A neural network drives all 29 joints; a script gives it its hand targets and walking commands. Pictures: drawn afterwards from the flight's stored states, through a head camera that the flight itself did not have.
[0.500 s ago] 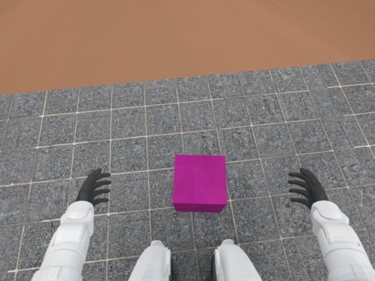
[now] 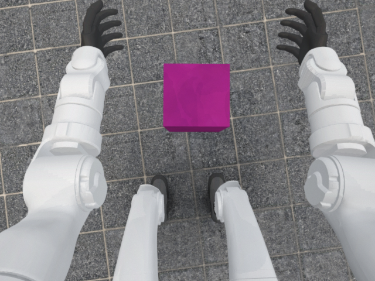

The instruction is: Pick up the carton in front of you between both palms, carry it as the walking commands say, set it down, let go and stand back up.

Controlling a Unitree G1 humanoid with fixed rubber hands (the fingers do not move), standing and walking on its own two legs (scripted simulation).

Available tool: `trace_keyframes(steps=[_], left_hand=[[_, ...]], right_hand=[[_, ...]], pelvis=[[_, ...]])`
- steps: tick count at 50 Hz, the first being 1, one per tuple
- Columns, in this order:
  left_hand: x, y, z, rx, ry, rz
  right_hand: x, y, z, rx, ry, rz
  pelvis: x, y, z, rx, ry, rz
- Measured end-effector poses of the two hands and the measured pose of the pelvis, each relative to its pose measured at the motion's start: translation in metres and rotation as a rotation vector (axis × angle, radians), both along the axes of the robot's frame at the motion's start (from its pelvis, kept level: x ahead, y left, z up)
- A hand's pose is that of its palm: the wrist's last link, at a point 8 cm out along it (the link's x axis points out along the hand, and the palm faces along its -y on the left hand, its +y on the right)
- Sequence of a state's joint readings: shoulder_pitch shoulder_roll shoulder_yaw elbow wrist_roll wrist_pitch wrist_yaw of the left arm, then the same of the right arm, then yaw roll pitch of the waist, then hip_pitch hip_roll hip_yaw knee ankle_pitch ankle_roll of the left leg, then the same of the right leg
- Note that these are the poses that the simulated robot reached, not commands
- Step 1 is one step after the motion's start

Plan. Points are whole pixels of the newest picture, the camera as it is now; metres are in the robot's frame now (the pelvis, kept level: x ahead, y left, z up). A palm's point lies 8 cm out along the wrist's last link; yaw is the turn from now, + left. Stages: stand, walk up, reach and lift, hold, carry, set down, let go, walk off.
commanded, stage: reach and lift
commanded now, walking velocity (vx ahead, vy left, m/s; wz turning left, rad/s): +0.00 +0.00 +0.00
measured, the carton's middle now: (195, 102) +0.51 -0.03 -0.52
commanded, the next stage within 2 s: none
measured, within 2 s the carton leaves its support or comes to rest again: leaves its support in 1.78 s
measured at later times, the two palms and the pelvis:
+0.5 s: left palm (127, 88) +0.52 +0.16 -0.31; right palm (268, 89) +0.50 -0.23 -0.31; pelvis +0.01 +0.01 -0.15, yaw +0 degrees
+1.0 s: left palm (141, 97) +0.53 +0.15 -0.46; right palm (248, 98) +0.51 -0.21 -0.46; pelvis -0.02 +0.00 -0.27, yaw +0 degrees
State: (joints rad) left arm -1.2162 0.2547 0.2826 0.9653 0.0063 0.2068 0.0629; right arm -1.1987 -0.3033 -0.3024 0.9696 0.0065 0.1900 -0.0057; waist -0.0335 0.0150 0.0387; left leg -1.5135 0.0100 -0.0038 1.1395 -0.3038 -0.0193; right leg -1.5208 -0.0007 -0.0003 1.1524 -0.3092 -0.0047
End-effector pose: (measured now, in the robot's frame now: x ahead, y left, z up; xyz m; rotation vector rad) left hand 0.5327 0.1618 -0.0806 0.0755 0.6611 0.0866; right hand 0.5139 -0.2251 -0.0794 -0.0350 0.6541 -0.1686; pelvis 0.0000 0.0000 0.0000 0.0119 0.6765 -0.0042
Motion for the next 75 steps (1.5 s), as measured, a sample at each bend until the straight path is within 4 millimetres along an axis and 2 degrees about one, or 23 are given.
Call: trace_keyframes(steps=[6, 11, 18, 22, 26, 30, 34, 46, 51, 57, 65, 71, 75], left_hand=[[0.010, -0.004, -0.030, -0.002, -0.006, -0.003], [0.007, -0.001, -0.068, -0.005, 0.010, 0.011], [-0.002, 0.000, -0.150, -0.002, 0.034, 0.009], [-0.008, 0.001, -0.199, 0.002, 0.032, 0.002], [-0.011, 0.002, -0.238, 0.004, 0.021, 0.003], [-0.010, 0.002, -0.266, 0.003, 0.014, 0.011], [-0.009, 0.000, -0.288, -0.003, 0.028, 0.014], [-0.009, -0.007, -0.365, -0.004, 0.086, 0.009], [-0.003, -0.007, -0.379, -0.011, 0.062, 0.003], [0.002, -0.013, -0.372, -0.011, 0.043, -0.014], [-0.002, -0.019, -0.363, -0.019, 0.067, -0.023], [-0.003, -0.035, -0.365, -0.040, 0.064, -0.056], [-0.003, -0.041, -0.366, -0.033, 0.056, -0.037]], right_hand=[[0.009, 0.004, -0.029, 0.001, -0.006, -0.011], [0.007, 0.005, -0.066, 0.006, 0.012, -0.024], [-0.005, 0.002, -0.146, -0.003, 0.045, -0.042], [-0.011, -0.002, -0.195, -0.011, 0.044, -0.048], [-0.014, -0.003, -0.234, -0.011, 0.032, -0.046], [-0.012, 0.000, -0.263, -0.004, 0.023, -0.044], [-0.010, 0.004, -0.288, 0.003, 0.037, -0.046], [-0.009, 0.011, -0.366, 0.006, 0.095, -0.035], [-0.005, 0.012, -0.380, -0.003, 0.083, -0.034], [0.001, 0.018, -0.371, 0.007, 0.058, -0.033], [-0.006, 0.021, -0.364, 0.013, 0.080, -0.027], [-0.004, 0.041, -0.365, 0.032, 0.073, 0.012], [-0.002, 0.043, -0.365, 0.019, 0.068, -0.006]], pelvis=[[0.014, 0.000, -0.003, 0.001, 0.095, 0.002], [0.027, 0.000, -0.022, 0.000, 0.178, 0.003], [0.028, 0.004, -0.080, -0.002, 0.255, 0.003], [0.020, 0.007, -0.120, -0.004, 0.249, 0.002], [0.008, 0.009, -0.159, -0.003, 0.210, 0.001], [-0.005, 0.010, -0.193, -0.002, 0.152, 0.001], [-0.016, 0.009, -0.217, -0.001, 0.096, 0.002], [-0.027, 0.006, -0.265, 0.001, -0.001, -0.001], [-0.023, 0.003, -0.275, -0.001, -0.039, 0.003], [-0.018, 0.004, -0.278, -0.006, -0.039, -0.003], [-0.017, 0.007, -0.272, -0.007, -0.011, -0.004], [-0.022, 0.008, -0.269, -0.006, -0.013, 0.000], [-0.025, 0.008, -0.268, -0.007, -0.029, -0.001]])
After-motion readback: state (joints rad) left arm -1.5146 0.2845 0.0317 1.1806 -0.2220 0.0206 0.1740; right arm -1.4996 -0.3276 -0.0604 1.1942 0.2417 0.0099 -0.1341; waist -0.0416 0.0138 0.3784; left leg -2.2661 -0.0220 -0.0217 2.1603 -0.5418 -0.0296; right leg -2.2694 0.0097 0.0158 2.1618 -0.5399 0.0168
